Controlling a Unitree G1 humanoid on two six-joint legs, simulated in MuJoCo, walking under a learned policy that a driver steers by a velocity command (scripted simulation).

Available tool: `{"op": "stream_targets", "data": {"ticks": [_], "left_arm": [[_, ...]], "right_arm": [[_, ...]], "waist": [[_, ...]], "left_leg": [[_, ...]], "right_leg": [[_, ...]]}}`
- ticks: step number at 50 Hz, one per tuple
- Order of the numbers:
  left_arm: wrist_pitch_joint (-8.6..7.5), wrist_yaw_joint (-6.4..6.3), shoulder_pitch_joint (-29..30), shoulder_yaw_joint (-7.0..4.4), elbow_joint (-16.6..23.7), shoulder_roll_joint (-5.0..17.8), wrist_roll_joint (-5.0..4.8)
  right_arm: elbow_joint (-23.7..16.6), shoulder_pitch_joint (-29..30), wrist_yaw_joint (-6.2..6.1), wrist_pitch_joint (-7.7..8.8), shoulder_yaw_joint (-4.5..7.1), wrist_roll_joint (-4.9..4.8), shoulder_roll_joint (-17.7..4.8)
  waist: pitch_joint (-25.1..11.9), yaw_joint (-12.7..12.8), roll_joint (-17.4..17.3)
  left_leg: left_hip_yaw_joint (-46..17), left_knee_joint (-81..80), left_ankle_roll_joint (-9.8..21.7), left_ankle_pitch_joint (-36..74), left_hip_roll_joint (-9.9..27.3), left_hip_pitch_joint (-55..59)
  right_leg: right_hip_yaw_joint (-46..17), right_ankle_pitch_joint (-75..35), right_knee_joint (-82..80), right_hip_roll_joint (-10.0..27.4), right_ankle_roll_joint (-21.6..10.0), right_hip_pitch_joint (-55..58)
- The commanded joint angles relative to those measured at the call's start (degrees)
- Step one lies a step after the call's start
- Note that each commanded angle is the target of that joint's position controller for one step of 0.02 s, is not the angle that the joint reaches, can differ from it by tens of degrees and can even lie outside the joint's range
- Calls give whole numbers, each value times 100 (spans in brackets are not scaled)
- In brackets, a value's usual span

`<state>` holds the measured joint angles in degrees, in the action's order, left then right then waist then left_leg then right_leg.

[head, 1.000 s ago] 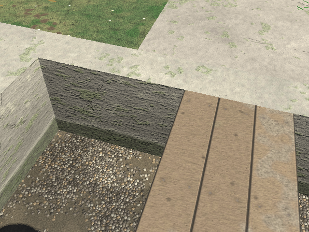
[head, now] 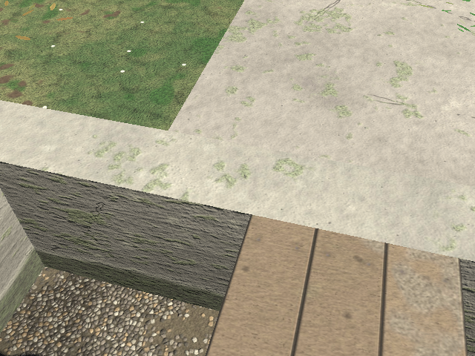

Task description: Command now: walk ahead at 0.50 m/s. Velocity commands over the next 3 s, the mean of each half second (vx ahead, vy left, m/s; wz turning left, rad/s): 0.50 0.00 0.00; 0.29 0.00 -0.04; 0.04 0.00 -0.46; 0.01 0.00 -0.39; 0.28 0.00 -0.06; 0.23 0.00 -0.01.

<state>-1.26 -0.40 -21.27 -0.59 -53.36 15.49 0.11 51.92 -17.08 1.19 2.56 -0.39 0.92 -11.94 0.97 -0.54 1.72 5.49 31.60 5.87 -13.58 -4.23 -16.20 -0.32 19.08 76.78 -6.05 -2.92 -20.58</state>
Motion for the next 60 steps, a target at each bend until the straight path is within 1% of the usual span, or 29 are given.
{"op": "stream_targets", "data": {"ticks": [1, 3, 7, 10, 13, 15, 17, 18, 19, 20, 21, 22, 25, 29, 32, 36, 38, 40, 41, 42, 43, 44, 45, 46, 48, 52, 55, 57, 60], "left_arm": [[80, 115, 146, -152, 454, 656, -32], [203, 187, 132, -81, 521, 336, -47], [209, 241, 763, -19, 681, 240, 113], [125, 275, 1542, 39, 919, 267, 94], [114, 278, 1855, 12, 1216, 470, 51], [79, 220, 1500, -53, 1223, 616, 101], [12, 168, 86, -190, 662, 736, 53], [-63, 134, -773, -277, 453, 881, 122], [-25, 80, -1349, -434, 325, 1593, 144], [25, 90, -1458, -542, 121, 1757, -24], [13, 106, -848, -437, 174, 1282, 36], [-61, 153, -359, -357, 254, 876, 42], [-252, 198, 80, -152, 175, 259, 40], [-320, 179, -493, -156, -78, 465, 44], [-311, 115, -798, -80, -213, 334, 25], [-316, -86, -817, -92, -268, 482, 36], [-273, -147, -868, -109, -353, 459, 44], [-239, -184, -733, -111, -452, 403, 14], [-213, -154, -456, -142, -453, 476, -71], [-255, -114, -131, -98, -294, 436, -189], [-180, -87, -852, -5, -302, -157, -270], [-23, -88, -1025, -110, -512, 293, -124], [55, -45, -665, -129, -445, 496, -8], [121, 0, -256, -157, -393, 552, 49], [331, 70, 62, -194, -289, 536, -19], [399, 167, 576, -156, 11, 253, -30], [426, 199, 1071, -107, 296, 232, 84], [491, 261, 1319, -109, 481, 381, 89], [425, 303, 1085, -94, 482, 352, 47]], "right_arm": [[19, -319, 53, 161, 27, 119, -195], [193, -423, 44, 334, 21, 24, -302], [365, -591, 63, 429, 18, -26, -470], [383, -669, 98, 416, 57, 18, -676], [454, -820, 102, 320, 206, 139, -1056], [502, -857, 29, 192, 264, 91, -1088], [509, -964, -7, 55, 255, 88, -1049], [476, -984, 6, 42, 230, 85, -930], [171, -1078, 57, 61, 83, -90, -282], [73, -990, 80, 13, 116, -35, -466], [26, -742, 101, -20, 129, 22, -558], [22, -428, 126, 8, 112, 85, -537], [18, -346, 156, -50, 162, 131, -661], [-46, -102, 229, -153, 134, 93, -665], [-237, 454, 250, -166, 75, 101, -656], [-438, 1044, 76, -49, -132, 79, -394], [-355, 879, 11, 3, -192, 33, -396], [-97, -25, -84, 113, -186, -56, -481], [151, -925, -102, 219, -135, -32, -577], [367, -1745, -131, 290, -42, 36, -906], [404, -1710, -114, 244, 15, 76, -1299], [423, -1551, -113, 167, 63, -105, -1277], [180, -655, -115, 133, 36, -141, -1080], [-2, 38, -77, 144, -45, -100, -763], [-48, 420, -44, 191, -117, 21, -513], [-102, 550, -103, 231, -67, 154, -718], [-198, 390, -113, 2, 116, 158, -1148], [-319, 430, -111, -155, 195, 141, -1223], [-532, 653, -62, -352, 380, 72, -1430]], "waist": [[470, 193, -173], [601, 378, -383], [626, 349, -529], [671, 42, -930], [814, -77, -1255], [771, 79, -1110], [50, 487, -607], [-500, 825, -134], [-1070, 753, 1473], [-1089, 744, 1378], [-242, 408, 643], [223, 328, 180], [243, -15, 218], [197, 0, 181], [450, 113, 268], [426, 272, 227], [356, 265, 361], [9, -117, 504], [-272, -604, 294], [-931, -992, -66], [-1488, -422, -1170], [-1708, -346, -628], [-771, -99, -530], [-124, 60, -309], [279, 278, -447], [1, 400, -716], [-154, 183, -1063], [-137, 122, -1324], [-226, 289, -1021]], "left_leg": [[-2524, -2226, 989, -239, 1921, 371], [-2046, -2378, 871, 251, 1760, -31], [-1257, -2426, 585, 676, 1487, -85], [-934, -2528, 420, 713, 1382, -58], [-1095, -2511, 405, 554, 1709, 468], [-1138, -2079, 321, 524, 1901, 841], [-849, -496, 122, 531, 1567, 829], [-571, 1005, -24, 44, 1222, 66], [-217, 2934, -370, -1872, 421, -1531], [-671, 3883, -439, -2017, 315, -2135], [-747, 4239, -406, -1638, 683, -2469], [-802, 4194, -398, -1130, 884, -2280], [-840, 3725, -517, -250, 1132, -1357], [-558, 3458, -552, 251, 926, -1706], [-276, 2870, -554, 573, 750, -1872], [115, 1445, -525, 427, 342, -1194], [290, 904, -432, 428, 142, -793], [140, 154, -138, 682, 67, 53], [-11, -828, 60, 1542, 229, 872], [-974, -771, 382, 3746, 1193, 2532], [-2691, 15, 1173, 7391, 2865, 3551], [-2909, -453, 1591, 5711, 2882, 2915], [-2642, -1114, 1490, 3716, 2751, 1786], [-2342, -1588, 1241, 2639, 2524, 867], [-1572, -1943, 835, 2240, 2121, -144], [-391, -1524, 419, 2719, 1699, -481], [-296, -1285, 415, 1724, 1778, -310], [-411, -1204, 424, 805, 1864, -286], [-491, -620, 89, -268, 1999, -342]], "right_leg": [[-536, -448, 435, 566, 214, -1633], [-376, -864, 95, 567, 282, -1468], [57, -1995, -1264, 858, 291, -1366], [445, -1757, -2821, 888, 251, -690], [486, -748, -3707, 831, 125, -430], [421, -467, -4430, 790, 35, -117], [537, -528, -4945, 419, -50, 1365], [-208, -1, -4925, 1007, -90, 2546], [-2728, 1103, -5870, 2390, -439, 3547], [-4361, 1738, -6816, 2803, -747, 3106], [-3737, 2147, -6789, 2676, -717, 2500], [-2941, 1436, -6685, 2376, -613, 1793], [-1532, -970, -6781, 1838, -338, 974], [-834, -2986, -6628, 1676, -284, 1554], [-366, -4447, -6440, 1477, -173, 1639], [36, -6166, -5957, 1274, -167, 1613], [32, -6596, -5617, 1231, -194, 1680], [-123, -6921, -4717, 1254, -255, 1753], [-81, -6269, -3819, 1169, -204, 1634], [-44, -3765, -2386, 845, -20, 476], [119, 1479, -608, -85, 271, -655], [-678, 1304, -98, -24, 213, -665], [-612, 926, -124, 236, 266, -752], [-550, 606, -415, 424, 314, -650], [-433, 249, -843, 561, 392, -162], [-4, -213, -1968, 430, 326, 332], [289, 190, -2716, 414, 250, 349], [366, 489, -3080, 469, 193, 333], [531, 127, -4279, 438, 87, 771]]}}
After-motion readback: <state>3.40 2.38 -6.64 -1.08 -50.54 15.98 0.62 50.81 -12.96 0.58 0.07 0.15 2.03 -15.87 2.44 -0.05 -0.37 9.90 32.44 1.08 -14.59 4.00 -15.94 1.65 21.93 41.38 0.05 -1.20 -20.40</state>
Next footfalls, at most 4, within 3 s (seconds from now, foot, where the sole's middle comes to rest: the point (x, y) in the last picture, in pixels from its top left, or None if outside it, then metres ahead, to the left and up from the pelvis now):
0.36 right None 0.30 -0.19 -0.76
0.84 left None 0.52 -0.08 -0.76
1.22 right None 0.50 -0.30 -0.76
1.80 left None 0.54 -0.13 -0.76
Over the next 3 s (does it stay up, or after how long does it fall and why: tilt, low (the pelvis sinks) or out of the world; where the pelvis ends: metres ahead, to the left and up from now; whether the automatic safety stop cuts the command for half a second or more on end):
stays up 0.66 -0.29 0.00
